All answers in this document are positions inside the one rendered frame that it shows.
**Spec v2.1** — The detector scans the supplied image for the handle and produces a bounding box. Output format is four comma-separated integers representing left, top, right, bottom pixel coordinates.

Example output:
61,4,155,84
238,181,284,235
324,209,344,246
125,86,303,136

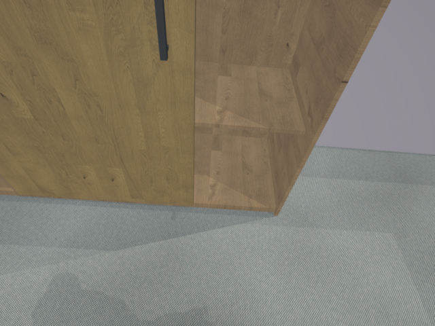
154,0,169,61

